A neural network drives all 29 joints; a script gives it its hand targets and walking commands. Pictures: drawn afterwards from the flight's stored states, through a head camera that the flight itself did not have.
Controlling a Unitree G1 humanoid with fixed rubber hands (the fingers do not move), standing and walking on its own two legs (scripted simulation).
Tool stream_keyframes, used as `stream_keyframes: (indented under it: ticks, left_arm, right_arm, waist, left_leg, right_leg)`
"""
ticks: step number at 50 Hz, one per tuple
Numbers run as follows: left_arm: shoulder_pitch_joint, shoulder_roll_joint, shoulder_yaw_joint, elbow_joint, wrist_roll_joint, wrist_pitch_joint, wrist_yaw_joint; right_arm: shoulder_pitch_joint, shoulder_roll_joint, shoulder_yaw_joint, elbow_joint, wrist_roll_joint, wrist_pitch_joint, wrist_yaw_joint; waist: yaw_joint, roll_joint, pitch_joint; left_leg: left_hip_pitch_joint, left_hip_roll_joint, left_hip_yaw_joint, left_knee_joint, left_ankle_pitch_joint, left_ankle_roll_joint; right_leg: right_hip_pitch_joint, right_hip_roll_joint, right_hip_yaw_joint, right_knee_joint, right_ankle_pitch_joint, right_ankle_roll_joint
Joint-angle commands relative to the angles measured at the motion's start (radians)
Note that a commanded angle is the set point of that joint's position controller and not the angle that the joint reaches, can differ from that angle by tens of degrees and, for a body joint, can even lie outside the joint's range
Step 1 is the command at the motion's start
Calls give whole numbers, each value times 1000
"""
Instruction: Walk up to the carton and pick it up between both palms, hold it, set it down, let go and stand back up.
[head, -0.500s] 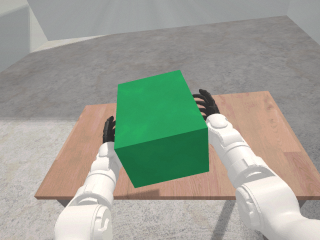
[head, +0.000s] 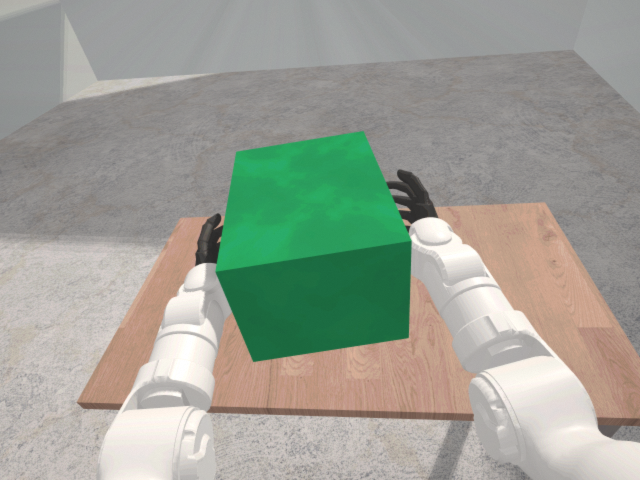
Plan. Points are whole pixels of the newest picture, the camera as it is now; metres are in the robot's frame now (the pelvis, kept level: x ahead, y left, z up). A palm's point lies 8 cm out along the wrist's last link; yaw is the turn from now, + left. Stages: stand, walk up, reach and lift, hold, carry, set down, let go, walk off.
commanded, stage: reach and lift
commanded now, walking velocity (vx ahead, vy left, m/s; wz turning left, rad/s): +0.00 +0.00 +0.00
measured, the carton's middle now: (313, 235) +0.41 +0.03 +0.14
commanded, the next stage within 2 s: hold in 1.02 s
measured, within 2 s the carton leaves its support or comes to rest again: neither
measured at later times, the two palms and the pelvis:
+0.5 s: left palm (200, 267) +0.36 +0.17 +0.15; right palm (423, 227) +0.38 -0.11 +0.16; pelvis -0.02 +0.01 +0.00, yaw +0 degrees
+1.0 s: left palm (201, 261) +0.36 +0.17 +0.15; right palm (422, 222) +0.39 -0.11 +0.16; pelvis -0.01 +0.00 +0.01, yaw +0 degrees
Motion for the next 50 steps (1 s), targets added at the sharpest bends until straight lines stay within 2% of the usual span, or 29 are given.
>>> stream_keyframes:
  ticks: [1, 6, 12, 18, 22, 26, 30, 33, 37, 39, 41, 46, 48, 50]
  left_arm:
    - [-1080, -722, -500, -670, -25, -44, -178]
    - [-1068, -748, -522, -708, -24, 0, -169]
    - [-1096, -762, -541, -715, -35, 33, -160]
    - [-1187, -767, -566, -731, -71, 32, -147]
    - [-1237, -756, -555, -710, -88, 28, -139]
    - [-1253, -728, -494, -624, -76, 35, -142]
    - [-1207, -698, -391, -514, -27, 54, -165]
    - [-1141, -664, -302, -447, 26, 74, -192]
    - [-1059, -629, -238, -419, 76, 99, -225]
    - [-1027, -636, -253, -453, 82, 110, -234]
    - [-997, -658, -301, -534, 69, 119, -237]
    - [-977, -728, -493, -861, -18, 133, -217]
    - [-991, -747, -584, -1017, -67, 143, -203]
    - [-1010, -748, -648, -1142, -101, 155, -187]
  right_arm:
    - [-659, 877, 349, -439, 206, 40, 92]
    - [-659, 827, 355, -467, 223, 61, 105]
    - [-681, 792, 337, -466, 218, 76, 121]
    - [-752, 812, 324, -484, 204, 77, 135]
    - [-810, 851, 326, -496, 193, 79, 141]
    - [-862, 892, 312, -464, 173, 88, 141]
    - [-870, 914, 277, -386, 144, 104, 140]
    - [-824, 900, 240, -303, 122, 125, 136]
    - [-759, 847, 215, -243, 119, 152, 124]
    - [-732, 826, 230, -256, 135, 159, 118]
    - [-709, 818, 274, -320, 168, 162, 109]
    - [-671, 809, 431, -626, 298, 162, 85]
    - [-678, 780, 455, -775, 335, 154, 78]
    - [-676, 767, 476, -892, 358, 152, 79]
  waist:
    - [-147, -45, -510]
    - [-157, -19, -472]
    - [-169, -4, -470]
    - [-166, -10, -519]
    - [-153, -41, -525]
    - [-135, -88, -479]
    - [-127, -128, -420]
    - [-138, -147, -366]
    - [-164, -142, -333]
    - [-179, -122, -351]
    - [-189, -97, -411]
    - [-209, -32, -674]
    - [-222, 10, -746]
    - [-219, 36, -749]
  left_leg:
    - [47, -80, -48, -157, 333, -48]
    - [97, -66, -61, -162, 361, -66]
    - [112, -54, -64, -175, 306, -72]
    - [79, -54, -54, -186, 196, -57]
    - [28, -61, -44, -195, 100, -29]
    - [-31, -72, -33, -205, 8, 4]
    - [-60, -83, -23, -218, -30, 27]
    - [-63, -88, -15, -234, -35, 34]
    - [-49, -90, -13, -252, -3, 24]
    - [-32, -87, -19, -256, 34, 9]
    - [1, -83, -27, -249, 103, -10]
    - [148, -91, -60, -160, 409, -63]
    - [207, -87, -80, -125, 520, -83]
    - [241, -84, -92, -102, 577, -90]
  right_leg:
    - [738, 9, 6, -94, 554, 88]
    - [684, 20, -5, -114, 509, 68]
    - [637, 25, -10, -129, 422, 48]
    - [608, 22, -4, -130, 324, 43]
    - [593, 15, 8, -131, 247, 48]
    - [568, 0, 26, -146, 131, 61]
    - [569, -15, 36, -167, 55, 73]
    - [596, -24, 38, -182, 49, 80]
    - [655, -23, 30, -188, 124, 82]
    - [695, -15, 19, -180, 206, 79]
    - [752, -3, 5, -162, 337, 76]
    - [896, 41, -16, -91, 725, 69]
    - [885, 59, -20, -77, 788, 66]
    - [831, 67, -21, -81, 769, 64]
